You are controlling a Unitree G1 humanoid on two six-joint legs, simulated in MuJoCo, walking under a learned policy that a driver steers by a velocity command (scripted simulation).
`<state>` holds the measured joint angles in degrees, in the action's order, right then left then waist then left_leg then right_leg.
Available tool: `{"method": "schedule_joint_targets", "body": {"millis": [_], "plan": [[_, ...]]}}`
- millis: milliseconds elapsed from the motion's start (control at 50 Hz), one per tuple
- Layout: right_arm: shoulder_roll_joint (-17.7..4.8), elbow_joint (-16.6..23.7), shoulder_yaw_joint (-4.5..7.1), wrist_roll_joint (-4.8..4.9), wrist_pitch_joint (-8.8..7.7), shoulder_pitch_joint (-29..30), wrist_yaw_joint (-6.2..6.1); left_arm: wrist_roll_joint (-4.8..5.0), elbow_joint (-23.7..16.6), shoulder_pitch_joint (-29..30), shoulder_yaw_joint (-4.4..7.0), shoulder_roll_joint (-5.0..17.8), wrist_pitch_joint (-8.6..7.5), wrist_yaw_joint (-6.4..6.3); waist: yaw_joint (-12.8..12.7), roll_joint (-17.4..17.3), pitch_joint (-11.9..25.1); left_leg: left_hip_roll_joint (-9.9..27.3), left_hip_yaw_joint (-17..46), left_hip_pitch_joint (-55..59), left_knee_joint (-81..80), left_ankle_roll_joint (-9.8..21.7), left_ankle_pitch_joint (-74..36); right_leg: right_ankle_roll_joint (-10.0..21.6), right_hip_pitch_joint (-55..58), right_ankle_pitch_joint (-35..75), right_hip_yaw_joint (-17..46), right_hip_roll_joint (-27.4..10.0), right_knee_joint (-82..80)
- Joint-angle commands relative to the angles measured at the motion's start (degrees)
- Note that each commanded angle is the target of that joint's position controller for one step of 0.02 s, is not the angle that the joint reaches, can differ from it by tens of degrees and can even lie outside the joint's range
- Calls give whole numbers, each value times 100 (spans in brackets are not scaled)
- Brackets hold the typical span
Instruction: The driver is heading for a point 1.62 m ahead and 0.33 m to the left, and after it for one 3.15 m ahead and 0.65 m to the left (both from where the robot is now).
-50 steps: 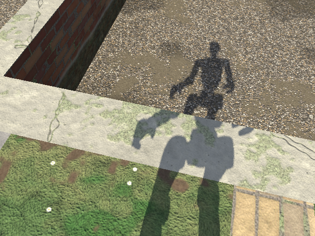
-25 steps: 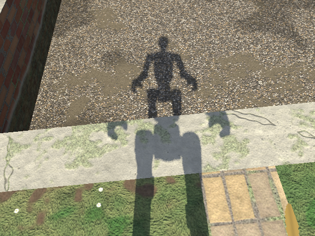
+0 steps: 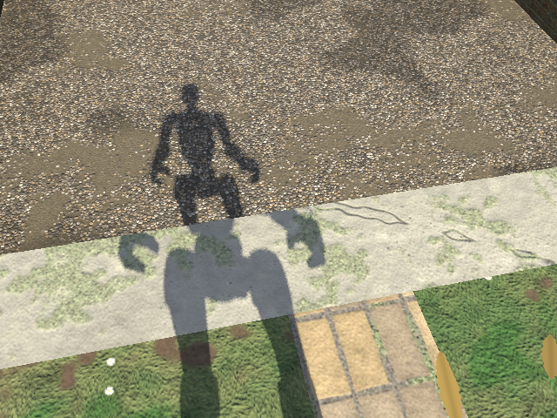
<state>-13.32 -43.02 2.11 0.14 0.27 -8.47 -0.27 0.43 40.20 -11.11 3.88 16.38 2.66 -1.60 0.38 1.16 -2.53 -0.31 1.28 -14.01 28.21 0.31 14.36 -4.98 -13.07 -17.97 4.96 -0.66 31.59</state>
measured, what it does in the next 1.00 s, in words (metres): steps on the spot: right foot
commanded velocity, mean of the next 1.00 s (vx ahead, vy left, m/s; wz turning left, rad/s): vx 0.00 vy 0.00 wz -0.02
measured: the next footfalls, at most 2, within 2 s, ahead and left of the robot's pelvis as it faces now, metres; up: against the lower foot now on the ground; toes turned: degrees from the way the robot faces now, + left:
right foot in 0.02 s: +0.02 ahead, -0.15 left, +0.00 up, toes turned +4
right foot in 1.74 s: +0.41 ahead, -0.13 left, +0.00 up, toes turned -1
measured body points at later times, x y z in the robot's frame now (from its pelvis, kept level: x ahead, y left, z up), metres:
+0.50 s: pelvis +0.00 -0.03 +0.00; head +0.00 -0.03 +0.45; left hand +0.10 +0.22 -0.13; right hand +0.08 -0.30 -0.14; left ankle +0.01 +0.12 -0.74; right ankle -0.02 -0.15 -0.74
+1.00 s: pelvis +0.00 -0.02 +0.00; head +0.00 -0.03 +0.45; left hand +0.04 +0.23 -0.15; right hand +0.03 -0.28 -0.15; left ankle +0.01 +0.12 -0.74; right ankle -0.02 -0.15 -0.74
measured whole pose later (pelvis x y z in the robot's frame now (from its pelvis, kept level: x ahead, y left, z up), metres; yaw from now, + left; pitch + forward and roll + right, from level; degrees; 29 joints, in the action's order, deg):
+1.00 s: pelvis +0.00 -0.02 +0.00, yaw +0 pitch -2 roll +0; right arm -12.9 -60.8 1.5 0.0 0.5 -13.0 -2.8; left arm 0.0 58.5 -14.3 1.2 12.1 -0.2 -1.9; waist 0.6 -0.3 -2.5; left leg 1.9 2.5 -12.0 28.2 -2.6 14.4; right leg -0.1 -9.4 -17.0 3.4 1.3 28.2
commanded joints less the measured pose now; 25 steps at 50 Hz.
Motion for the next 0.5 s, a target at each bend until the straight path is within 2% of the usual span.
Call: {"method": "schedule_joint_targets", "body": {"millis": [20, 40, 60, 80, 100, 160, 340, 500], "plan": [[-811, 213, 147, -13, -129, -166, 18, -88, -314, -76, 123, 687, -97, -21, 37, -617, 731, 882, 876, 186, -462, 490, -1703, 306, 1014, 1859, 187, -260, -1158], [-767, 237, 130, -110, -220, -333, 76, -108, -274, -26, 208, 1062, -82, -47, 327, 191, 772, 484, 453, 8, -421, 209, -1066, 597, 1017, 2288, 389, -489, -644], [-706, 183, 95, -145, -245, -122, 82, -116, -220, -3, 162, 738, -91, 7, 152, 380, 802, 253, 127, 327, -361, -52, -451, 778, 568, 1430, 340, -413, -650], [-759, 172, 99, -139, -232, 114, 79, -144, -217, 35, 91, 498, -115, 46, 53, 249, 596, 212, 75, 348, -268, -161, -341, 766, 324, 973, 364, -355, -773], [-709, 153, 93, -119, -203, 193, 57, -171, -165, 43, 69, 452, -142, 45, 42, 217, 480, 220, 64, 342, -229, -157, -377, 697, 175, 799, 354, -318, -839], [-698, 52, 89, -89, -107, 74, -13, -146, -58, -38, 32, 434, -246, 26, 69, 305, 187, 232, 91, 268, -209, -133, -511, 602, -45, 835, 328, -257, -856], [-715, -426, 110, -59, -75, -126, -115, -113, 252, -158, -36, 335, -330, -4, 51, 17, 102, 245, 100, 309, -255, -262, -616, 628, -48, 815, 287, -170, -856], [-736, -852, 119, -39, -54, -279, -189, -87, 646, -222, -62, 256, -354, 4, 53, -61, 144, 252, 97, 375, -289, -280, -757, 631, 58, 1045, 161, -81, -849]]}}
Keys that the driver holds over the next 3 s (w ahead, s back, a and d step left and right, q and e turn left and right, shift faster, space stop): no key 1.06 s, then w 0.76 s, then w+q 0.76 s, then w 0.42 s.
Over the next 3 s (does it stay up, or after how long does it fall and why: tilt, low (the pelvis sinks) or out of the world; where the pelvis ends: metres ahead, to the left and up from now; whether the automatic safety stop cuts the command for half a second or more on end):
stays up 0.82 0.04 -0.01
